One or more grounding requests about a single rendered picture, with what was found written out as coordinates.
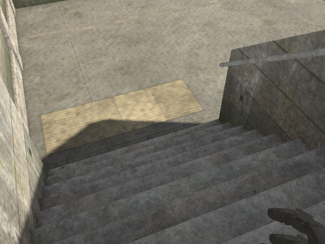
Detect stairs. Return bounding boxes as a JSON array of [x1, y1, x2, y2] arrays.
[[30, 119, 325, 244]]

